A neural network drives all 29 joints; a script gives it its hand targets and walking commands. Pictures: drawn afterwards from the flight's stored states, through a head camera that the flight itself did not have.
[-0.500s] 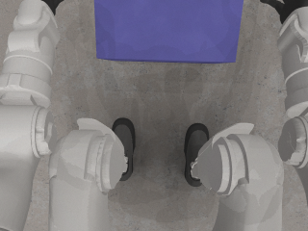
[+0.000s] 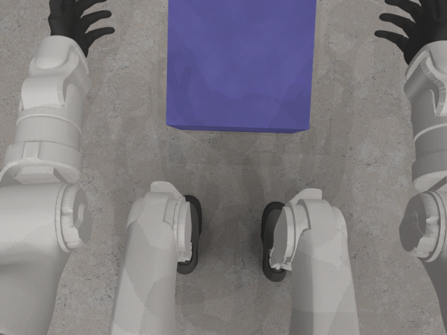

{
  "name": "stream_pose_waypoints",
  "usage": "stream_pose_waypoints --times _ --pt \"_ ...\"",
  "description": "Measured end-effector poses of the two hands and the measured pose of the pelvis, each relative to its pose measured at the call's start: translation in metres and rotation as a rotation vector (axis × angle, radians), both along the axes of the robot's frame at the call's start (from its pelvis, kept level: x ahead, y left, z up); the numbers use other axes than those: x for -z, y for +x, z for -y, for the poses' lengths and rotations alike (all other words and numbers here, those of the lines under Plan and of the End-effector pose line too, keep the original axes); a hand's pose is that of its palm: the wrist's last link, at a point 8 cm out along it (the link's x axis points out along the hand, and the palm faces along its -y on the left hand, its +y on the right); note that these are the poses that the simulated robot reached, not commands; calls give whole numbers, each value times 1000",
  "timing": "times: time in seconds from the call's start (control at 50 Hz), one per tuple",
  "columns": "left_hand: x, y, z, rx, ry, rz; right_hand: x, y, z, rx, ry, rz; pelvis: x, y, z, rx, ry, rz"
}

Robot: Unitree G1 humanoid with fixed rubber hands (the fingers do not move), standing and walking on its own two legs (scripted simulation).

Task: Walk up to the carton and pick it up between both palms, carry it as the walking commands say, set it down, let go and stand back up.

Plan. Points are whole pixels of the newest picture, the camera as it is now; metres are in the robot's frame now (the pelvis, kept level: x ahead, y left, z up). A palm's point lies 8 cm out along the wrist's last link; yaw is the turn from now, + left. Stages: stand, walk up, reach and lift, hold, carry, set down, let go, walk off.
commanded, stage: set down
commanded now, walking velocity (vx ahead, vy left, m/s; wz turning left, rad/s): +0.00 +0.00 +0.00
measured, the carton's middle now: (238, 71) +0.56 +0.00 -0.35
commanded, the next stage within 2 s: let go in 0.94 s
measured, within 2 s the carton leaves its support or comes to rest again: neither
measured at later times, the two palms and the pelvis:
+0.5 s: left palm out of the picture +0.53 +0.25 +0.05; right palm out of the picture +0.54 -0.26 +0.05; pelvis +0.02 +0.00 +0.13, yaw +0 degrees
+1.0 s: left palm out of the picture +0.52 +0.24 +0.15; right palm out of the picture +0.53 -0.25 +0.15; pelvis +0.05 +0.00 +0.24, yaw -1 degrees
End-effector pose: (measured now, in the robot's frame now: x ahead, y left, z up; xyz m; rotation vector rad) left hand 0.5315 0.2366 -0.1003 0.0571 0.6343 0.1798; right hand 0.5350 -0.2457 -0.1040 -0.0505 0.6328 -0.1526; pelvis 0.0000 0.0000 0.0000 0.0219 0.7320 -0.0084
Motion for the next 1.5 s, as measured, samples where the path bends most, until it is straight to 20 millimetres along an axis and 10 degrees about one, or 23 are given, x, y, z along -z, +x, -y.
stream_pose_waypoints --times 0.78,1.02,1.18,1.5 --pt "-225 -5 -8 26 -26 9 -236 2 13 -38 3 5 -205 40 -1 9 0 -56" --pt "-249 -12 -4 28 -9 -39 -255 -5 3 -48 -13 -44 -241 56 -2 7 -6 -39" --pt "-255 -54 -12 100 76 -92 -258 -49 6 -84 -102 -97 -259 68 -1 -2 -12 10" --pt "-339 -165 -16 114 64 -142 -340 -163 0 -103 -96 -137 -318 102 -4 2 -20 368"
